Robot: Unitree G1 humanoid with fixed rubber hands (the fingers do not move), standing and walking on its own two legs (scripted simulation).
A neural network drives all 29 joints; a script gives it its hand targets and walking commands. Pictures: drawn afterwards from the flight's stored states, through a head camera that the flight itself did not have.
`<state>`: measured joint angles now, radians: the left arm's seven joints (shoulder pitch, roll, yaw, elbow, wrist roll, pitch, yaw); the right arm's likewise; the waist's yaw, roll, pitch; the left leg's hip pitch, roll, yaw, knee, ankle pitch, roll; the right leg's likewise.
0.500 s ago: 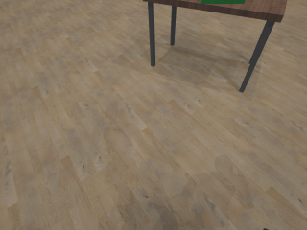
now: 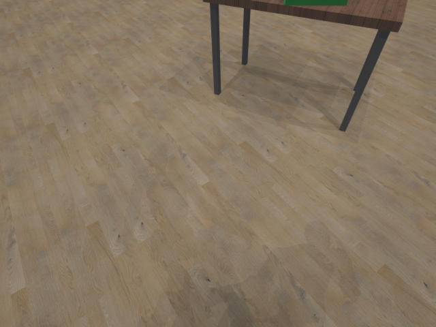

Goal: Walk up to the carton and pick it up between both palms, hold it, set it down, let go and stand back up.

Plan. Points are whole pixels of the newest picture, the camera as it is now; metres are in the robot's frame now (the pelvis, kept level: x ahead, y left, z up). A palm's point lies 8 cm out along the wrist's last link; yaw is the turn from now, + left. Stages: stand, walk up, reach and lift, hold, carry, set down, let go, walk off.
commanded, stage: stand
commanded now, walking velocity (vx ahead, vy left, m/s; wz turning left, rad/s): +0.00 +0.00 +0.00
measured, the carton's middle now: out of the picture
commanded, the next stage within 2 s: walk up in 0.58 s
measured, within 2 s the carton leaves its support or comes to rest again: neither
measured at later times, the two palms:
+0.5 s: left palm out of the picture +0.04 +0.29 -0.12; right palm out of the picture +0.06 -0.29 -0.11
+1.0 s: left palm out of the picture +0.09 +0.28 -0.09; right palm out of the picture +0.05 -0.34 -0.09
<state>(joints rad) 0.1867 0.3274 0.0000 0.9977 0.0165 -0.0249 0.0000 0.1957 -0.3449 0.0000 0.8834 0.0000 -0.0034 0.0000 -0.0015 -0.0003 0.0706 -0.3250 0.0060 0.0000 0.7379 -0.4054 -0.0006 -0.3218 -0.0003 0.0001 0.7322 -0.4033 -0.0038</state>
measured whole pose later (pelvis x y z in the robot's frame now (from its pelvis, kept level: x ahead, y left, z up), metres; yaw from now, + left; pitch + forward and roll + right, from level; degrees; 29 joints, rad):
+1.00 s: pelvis +0.00 -0.03 +0.01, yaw -2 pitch -1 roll +0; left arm 0.19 0.41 0.00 0.99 0.02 -0.02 -0.05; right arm 0.20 -0.40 0.00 0.96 0.00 -0.05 0.01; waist -0.03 0.00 0.04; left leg -0.24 0.05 0.02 0.58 -0.33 0.01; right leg -0.44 -0.01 0.00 0.89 -0.45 -0.01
